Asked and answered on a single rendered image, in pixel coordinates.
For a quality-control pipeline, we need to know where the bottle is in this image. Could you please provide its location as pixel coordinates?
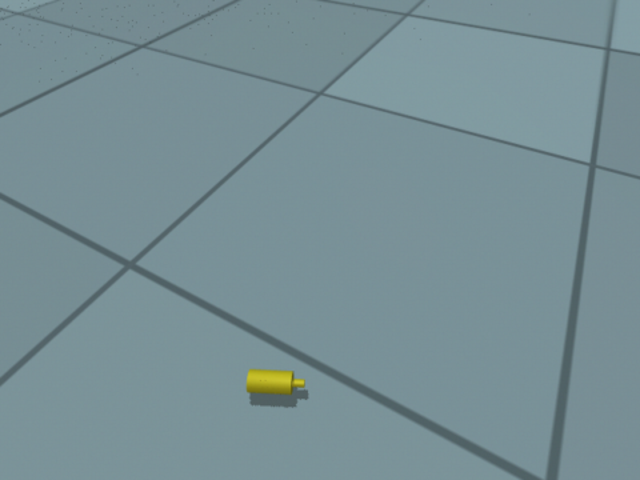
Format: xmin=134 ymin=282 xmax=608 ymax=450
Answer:
xmin=246 ymin=369 xmax=305 ymax=395

